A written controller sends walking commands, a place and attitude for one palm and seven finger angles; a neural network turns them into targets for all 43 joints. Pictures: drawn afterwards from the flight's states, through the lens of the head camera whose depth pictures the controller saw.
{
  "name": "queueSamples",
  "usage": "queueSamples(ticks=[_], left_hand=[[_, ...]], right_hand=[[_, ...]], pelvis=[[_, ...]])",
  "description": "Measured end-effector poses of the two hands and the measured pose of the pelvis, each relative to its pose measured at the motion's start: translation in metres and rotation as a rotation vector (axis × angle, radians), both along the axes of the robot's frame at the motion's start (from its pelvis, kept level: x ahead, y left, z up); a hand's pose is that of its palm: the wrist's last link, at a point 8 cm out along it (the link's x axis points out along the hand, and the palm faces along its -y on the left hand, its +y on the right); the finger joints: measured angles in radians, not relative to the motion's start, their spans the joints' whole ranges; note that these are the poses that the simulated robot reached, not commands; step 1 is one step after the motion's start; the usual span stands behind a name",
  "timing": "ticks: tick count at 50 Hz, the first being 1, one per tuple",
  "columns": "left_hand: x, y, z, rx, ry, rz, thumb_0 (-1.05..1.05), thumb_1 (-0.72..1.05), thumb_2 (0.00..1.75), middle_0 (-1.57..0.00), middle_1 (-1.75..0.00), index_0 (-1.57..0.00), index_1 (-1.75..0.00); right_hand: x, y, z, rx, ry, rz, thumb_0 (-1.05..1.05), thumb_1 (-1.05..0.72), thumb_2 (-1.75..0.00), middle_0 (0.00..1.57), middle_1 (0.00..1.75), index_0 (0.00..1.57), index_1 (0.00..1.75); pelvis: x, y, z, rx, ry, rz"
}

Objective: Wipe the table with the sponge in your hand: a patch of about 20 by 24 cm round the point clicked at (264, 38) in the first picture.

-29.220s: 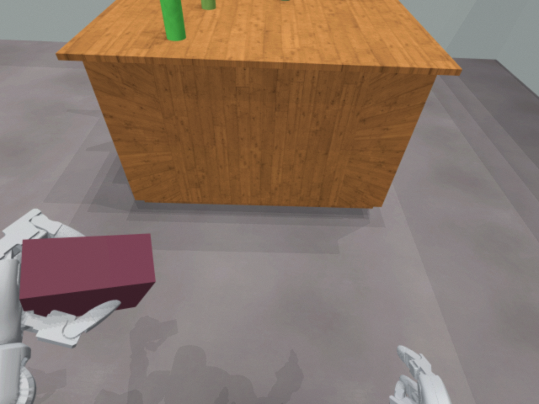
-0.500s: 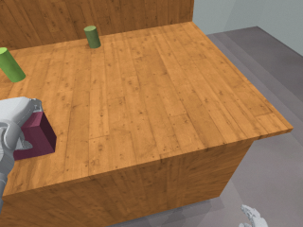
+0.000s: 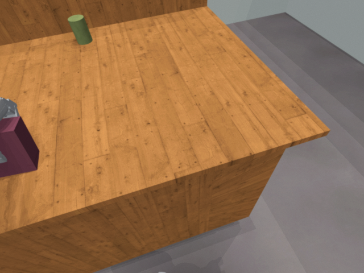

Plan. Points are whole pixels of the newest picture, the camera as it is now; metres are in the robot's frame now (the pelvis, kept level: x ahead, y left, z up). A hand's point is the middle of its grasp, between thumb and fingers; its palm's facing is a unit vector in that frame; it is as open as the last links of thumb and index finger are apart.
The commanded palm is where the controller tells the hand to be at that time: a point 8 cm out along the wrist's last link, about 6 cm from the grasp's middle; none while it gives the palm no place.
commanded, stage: wipe forward along the first lane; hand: left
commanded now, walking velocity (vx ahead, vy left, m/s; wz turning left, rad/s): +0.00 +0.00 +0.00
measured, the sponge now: (2, 155) +0.32 +0.42 +0.09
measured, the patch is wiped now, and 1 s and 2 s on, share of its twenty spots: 0.20 0.35 0.40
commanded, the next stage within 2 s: slide across to the middle lane in 0.66 s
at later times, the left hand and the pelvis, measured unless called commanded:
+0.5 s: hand out of the picture +0.39 +0.44 +0.14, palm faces -0.21 +0.04 -0.98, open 9.8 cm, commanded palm +0.41 +0.43 +0.16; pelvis +0.01 +0.02 -0.01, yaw -1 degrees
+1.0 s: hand (1, 107) +0.42 +0.45 +0.14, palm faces -0.19 +0.06 -0.98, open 9.8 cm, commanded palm +0.44 +0.42 +0.17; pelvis +0.04 +0.05 +0.00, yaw -1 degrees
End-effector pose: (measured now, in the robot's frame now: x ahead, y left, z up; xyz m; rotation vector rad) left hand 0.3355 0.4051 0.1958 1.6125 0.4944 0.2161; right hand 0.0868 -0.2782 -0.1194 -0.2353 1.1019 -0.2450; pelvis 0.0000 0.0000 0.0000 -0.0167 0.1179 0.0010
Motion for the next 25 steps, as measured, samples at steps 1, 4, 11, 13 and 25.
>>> queueSamples(ticks=[1, 4, 11, 13, 25], left_hand=[[0.002, 0.001, 0.0, 0.002, 0.005, 0.001, 0.01, -0.59, 1.11, -0.82, -1.3, -0.85, -1.34], [0.009, 0.003, -0.001, 0.004, 0.022, 0.003, 0.01, -0.59, 1.11, -0.82, -1.3, -0.85, -1.34], [0.022, 0.007, 0.0, 0.014, 0.029, -0.014, 0.01, -0.59, 1.11, -0.82, -1.3, -0.86, -1.34], [0.024, 0.009, -0.001, 0.009, 0.022, -0.015, 0.01, -0.59, 1.12, -0.82, -1.3, -0.86, -1.34], [0.049, 0.024, 0.0, 0.002, 0.02, 0.0, 0.01, -0.6, 1.12, -0.82, -1.31, -0.86, -1.35]], right_hand=[[-0.003, -0.001, 0.0, -0.002, 0.005, -0.007, 0.01, -0.91, -0.89, 0.2, 0.3, 0.21, 0.3], [-0.012, -0.002, -0.002, -0.008, 0.021, -0.024, 0.01, -0.91, -0.89, 0.2, 0.3, 0.21, 0.3], [-0.03, -0.001, -0.005, -0.017, 0.064, -0.053, 0.01, -0.91, -0.89, 0.2, 0.3, 0.21, 0.3], [-0.033, 0.001, -0.005, -0.017, 0.077, -0.059, 0.01, -0.91, -0.89, 0.2, 0.3, 0.21, 0.3], [-0.031, 0.016, -0.003, -0.022, 0.108, -0.06, 0.01, -0.91, -0.89, 0.2, 0.3, 0.21, 0.3]], pelvis=[[0.0, 0.0, -0.001, -0.001, 0.004, -0.002], [-0.001, 0.001, -0.002, -0.003, 0.014, -0.01], [-0.001, 0.005, -0.005, -0.009, 0.04, -0.02], [0.0, 0.007, -0.005, -0.01, 0.046, -0.021], [0.006, 0.018, -0.005, -0.019, 0.076, -0.022]])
